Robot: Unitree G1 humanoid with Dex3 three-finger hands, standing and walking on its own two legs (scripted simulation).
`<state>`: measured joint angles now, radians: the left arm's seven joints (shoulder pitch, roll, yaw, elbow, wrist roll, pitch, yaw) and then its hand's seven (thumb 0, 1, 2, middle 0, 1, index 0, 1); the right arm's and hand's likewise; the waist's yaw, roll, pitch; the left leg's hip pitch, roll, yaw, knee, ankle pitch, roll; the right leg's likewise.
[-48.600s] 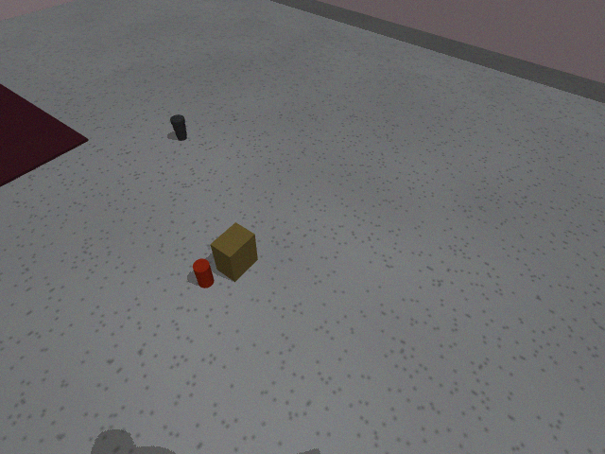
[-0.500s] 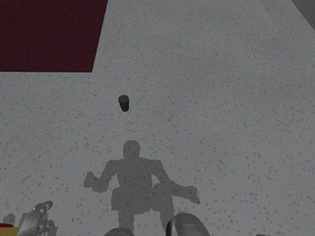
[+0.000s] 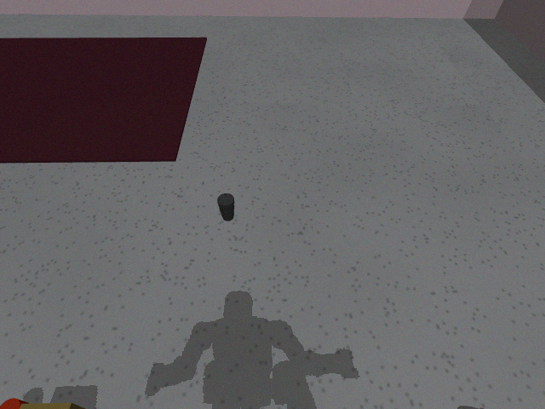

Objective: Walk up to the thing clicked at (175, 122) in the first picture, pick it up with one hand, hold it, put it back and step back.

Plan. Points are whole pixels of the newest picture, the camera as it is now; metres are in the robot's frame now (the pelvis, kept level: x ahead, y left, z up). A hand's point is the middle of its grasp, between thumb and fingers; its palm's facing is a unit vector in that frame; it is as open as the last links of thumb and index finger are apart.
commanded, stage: step back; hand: left
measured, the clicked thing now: (227, 208) +1.03 +0.22 -0.70
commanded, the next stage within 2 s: stand in 0.64 s
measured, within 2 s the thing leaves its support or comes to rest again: neither
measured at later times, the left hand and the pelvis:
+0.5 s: hand (119, 393) +0.17 +0.26 -0.14, palm faces -0.02 -0.94 -0.35, open 7.4 cm; pelvis +0.05 +0.01 +0.00, yaw -1 degrees
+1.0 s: hand (112, 406) +0.15 +0.26 -0.14, palm faces -0.04 -0.94 -0.33, open 7.4 cm; pelvis +0.05 +0.02 +0.02, yaw -2 degrees
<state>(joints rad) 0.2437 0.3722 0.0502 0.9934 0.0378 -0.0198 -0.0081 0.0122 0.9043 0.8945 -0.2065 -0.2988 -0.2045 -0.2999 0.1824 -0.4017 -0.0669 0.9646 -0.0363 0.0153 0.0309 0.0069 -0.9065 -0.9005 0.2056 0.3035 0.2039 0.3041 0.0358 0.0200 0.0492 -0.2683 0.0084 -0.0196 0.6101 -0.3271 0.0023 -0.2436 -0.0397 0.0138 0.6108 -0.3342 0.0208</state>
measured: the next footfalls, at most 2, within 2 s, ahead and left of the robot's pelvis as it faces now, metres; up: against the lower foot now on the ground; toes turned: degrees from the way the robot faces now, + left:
none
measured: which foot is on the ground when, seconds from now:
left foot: down 0.00-1.00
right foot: down 0.00-1.00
